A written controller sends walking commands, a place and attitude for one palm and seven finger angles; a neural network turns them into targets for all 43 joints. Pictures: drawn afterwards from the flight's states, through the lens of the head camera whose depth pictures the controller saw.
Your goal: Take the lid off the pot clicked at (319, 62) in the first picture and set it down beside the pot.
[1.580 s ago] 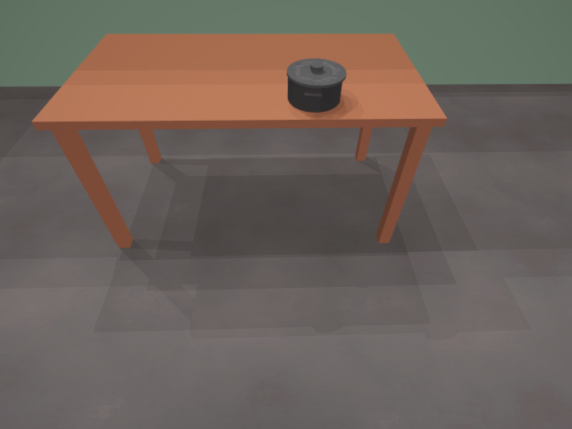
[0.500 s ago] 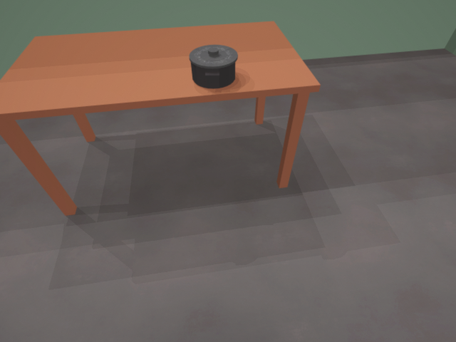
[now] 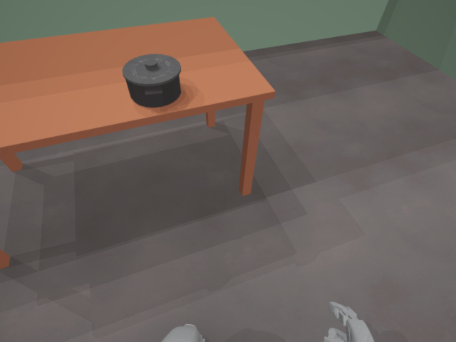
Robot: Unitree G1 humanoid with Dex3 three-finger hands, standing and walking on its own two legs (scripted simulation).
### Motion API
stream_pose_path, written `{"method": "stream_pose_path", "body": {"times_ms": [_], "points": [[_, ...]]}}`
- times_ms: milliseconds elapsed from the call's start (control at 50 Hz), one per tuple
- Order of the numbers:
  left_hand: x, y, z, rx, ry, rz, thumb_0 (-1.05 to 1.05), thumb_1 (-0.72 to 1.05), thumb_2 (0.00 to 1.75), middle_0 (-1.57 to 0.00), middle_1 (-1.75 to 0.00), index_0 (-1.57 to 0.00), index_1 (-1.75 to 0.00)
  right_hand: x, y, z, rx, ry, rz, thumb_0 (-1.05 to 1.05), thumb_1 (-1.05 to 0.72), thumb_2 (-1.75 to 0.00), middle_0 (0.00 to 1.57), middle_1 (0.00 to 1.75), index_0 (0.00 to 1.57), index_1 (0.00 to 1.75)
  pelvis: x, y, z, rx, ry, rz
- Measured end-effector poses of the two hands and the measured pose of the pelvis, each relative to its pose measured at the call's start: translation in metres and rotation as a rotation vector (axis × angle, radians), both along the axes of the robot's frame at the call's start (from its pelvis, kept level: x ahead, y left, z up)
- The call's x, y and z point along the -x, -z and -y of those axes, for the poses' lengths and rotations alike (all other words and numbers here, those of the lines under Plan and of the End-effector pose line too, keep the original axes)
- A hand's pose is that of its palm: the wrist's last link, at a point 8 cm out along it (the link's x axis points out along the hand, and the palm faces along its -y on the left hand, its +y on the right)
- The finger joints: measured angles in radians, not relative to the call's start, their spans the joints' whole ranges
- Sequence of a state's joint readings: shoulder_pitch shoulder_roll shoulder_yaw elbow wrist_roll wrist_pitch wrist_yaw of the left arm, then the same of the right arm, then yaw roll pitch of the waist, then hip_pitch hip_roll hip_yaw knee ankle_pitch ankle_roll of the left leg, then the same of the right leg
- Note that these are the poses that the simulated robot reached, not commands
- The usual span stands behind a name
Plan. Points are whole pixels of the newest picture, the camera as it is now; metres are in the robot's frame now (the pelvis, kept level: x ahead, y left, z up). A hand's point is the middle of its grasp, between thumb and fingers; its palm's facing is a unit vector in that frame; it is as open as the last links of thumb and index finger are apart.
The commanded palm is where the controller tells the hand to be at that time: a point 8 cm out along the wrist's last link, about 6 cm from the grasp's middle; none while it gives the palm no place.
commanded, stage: walk to a spot facing it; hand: left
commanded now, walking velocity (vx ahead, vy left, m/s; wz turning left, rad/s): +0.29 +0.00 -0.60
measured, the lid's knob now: (151, 64) +0.86 +0.38 +0.01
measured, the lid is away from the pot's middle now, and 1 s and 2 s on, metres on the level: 0.00 0.00 0.00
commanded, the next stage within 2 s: turn to face it in 1.14 s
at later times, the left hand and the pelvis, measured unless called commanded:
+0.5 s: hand (201, 238) +0.36 +0.12 -0.15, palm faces -0.36 -0.89 -0.27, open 7.4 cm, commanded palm none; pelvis +0.14 -0.01 -0.02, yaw -19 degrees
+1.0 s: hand (197, 238) +0.37 +0.13 -0.16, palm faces -0.53 -0.83 -0.18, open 7.4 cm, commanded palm none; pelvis +0.19 +0.00 +0.01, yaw -37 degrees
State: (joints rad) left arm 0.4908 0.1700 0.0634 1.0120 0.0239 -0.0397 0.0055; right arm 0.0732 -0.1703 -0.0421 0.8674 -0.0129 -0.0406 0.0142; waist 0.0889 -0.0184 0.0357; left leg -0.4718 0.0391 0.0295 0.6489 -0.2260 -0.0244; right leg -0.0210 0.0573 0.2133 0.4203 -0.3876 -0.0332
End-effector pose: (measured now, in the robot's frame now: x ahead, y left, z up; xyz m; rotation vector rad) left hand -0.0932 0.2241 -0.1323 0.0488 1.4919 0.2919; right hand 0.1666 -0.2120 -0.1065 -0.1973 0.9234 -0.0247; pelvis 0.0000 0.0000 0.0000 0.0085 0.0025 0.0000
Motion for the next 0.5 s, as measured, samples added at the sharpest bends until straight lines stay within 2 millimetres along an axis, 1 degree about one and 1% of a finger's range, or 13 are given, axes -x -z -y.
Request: {"method": "stream_pose_path", "body": {"times_ms": [40,60,80,120,160,200,220,280,320,360,420,460,500], "points": [[-0.027,0.014,-0.022,0.001,0.035,0.004,0.01,0.9,0.89,-0.2,-0.3,-0.21,-0.3,-0.015,0.004,-0.007,0.017,0.027,0.062,0.01,-0.91,-0.9,0.2,0.3,0.2,0.3,-0.018,0.013,-0.013,0.029,0.049,0.003],[-0.044,0.019,-0.032,-0.001,0.061,0.008,0.01,0.9,0.89,-0.2,-0.3,-0.21,-0.3,-0.016,0.005,-0.008,0.023,0.05,0.071,0.01,-0.91,-0.9,0.2,0.3,0.2,0.3,-0.023,0.016,-0.017,0.024,0.063,0.012],[-0.063,0.022,-0.042,-0.006,0.089,0.02,0.01,0.9,0.89,-0.2,-0.3,-0.21,-0.3,-0.012,0.005,-0.009,0.027,0.071,0.063,0.0,-0.91,-0.9,0.2,0.3,0.2,0.3,-0.029,0.016,-0.019,0.015,0.078,0.019],[-0.108,0.022,-0.057,-0.019,0.141,0.068,0.01,0.91,0.89,-0.2,-0.3,-0.2,-0.3,0.002,0.006,-0.009,0.033,0.119,0.017,0.0,-0.91,-0.9,0.2,0.3,0.2,0.3,-0.041,0.013,-0.022,0.002,0.107,0.024],[-0.157,0.015,-0.065,-0.028,0.189,0.136,0.01,0.91,0.89,-0.2,-0.3,-0.2,-0.3,0.022,0.009,-0.008,0.034,0.175,-0.054,0.0,-0.91,-0.9,0.2,0.3,0.2,0.3,-0.054,0.007,-0.025,-0.003,0.13,0.021],[-0.206,0.006,-0.068,-0.035,0.24,0.209,0.01,0.91,0.89,-0.2,-0.3,-0.2,-0.3,0.046,0.013,-0.008,0.03,0.234,-0.132,0.0,-0.91,-0.9,0.2,0.3,0.2,0.3,-0.066,0.002,-0.026,-0.01,0.159,0.015],[-0.229,0.001,-0.066,-0.037,0.268,0.24,0.01,0.91,0.89,-0.19,-0.3,-0.2,-0.3,0.057,0.014,-0.004,0.034,0.277,-0.162,0.0,-0.92,-0.9,0.2,0.3,0.2,0.3,-0.072,0.0,-0.026,-0.013,0.174,0.013],[-0.294,-0.011,-0.054,-0.035,0.356,0.312,0.01,0.91,0.89,-0.19,-0.3,-0.2,-0.3,0.091,0.018,0.004,0.038,0.366,-0.261,0.0,-0.93,-0.9,0.2,0.3,0.2,0.3,-0.088,-0.003,-0.025,-0.018,0.216,0.008],[-0.333,-0.016,-0.04,-0.029,0.418,0.347,0.01,0.91,0.9,-0.19,-0.3,-0.2,-0.3,0.111,0.02,0.008,0.034,0.416,-0.324,0.0,-0.93,-0.9,0.2,0.3,0.2,0.3,-0.099,-0.003,-0.022,-0.018,0.242,0.009],[-0.369,-0.02,-0.021,-0.02,0.483,0.373,0.01,0.91,0.9,-0.19,-0.3,-0.2,-0.3,0.129,0.024,0.012,0.024,0.466,-0.38,0.0,-0.93,-0.9,0.2,0.3,0.2,0.3,-0.109,-0.002,-0.017,-0.018,0.268,0.01],[-0.417,-0.02,0.014,-0.009,0.581,0.409,0.01,0.91,0.9,-0.19,-0.3,-0.2,-0.3,0.149,0.034,0.018,0.002,0.536,-0.447,0.0,-0.92,-0.9,0.2,0.3,0.2,0.3,-0.125,0.005,-0.004,-0.018,0.308,0.016],[-0.445,-0.015,0.037,-0.008,0.64,0.458,0.01,0.91,0.9,-0.19,-0.3,-0.2,-0.3,0.157,0.046,0.024,-0.015,0.566,-0.481,0.0,-0.92,-0.9,0.19,0.3,0.2,0.3,-0.136,0.018,0.009,-0.026,0.315,0.018],[-0.463,-0.012,0.056,-0.002,0.658,0.497,0.01,0.91,0.89,-0.19,-0.3,-0.2,-0.3,0.158,0.054,0.029,-0.021,0.584,-0.512,0.01,-0.92,-0.9,0.19,0.3,0.2,0.3,-0.14,0.024,0.015,-0.009,0.33,0.021]]}}
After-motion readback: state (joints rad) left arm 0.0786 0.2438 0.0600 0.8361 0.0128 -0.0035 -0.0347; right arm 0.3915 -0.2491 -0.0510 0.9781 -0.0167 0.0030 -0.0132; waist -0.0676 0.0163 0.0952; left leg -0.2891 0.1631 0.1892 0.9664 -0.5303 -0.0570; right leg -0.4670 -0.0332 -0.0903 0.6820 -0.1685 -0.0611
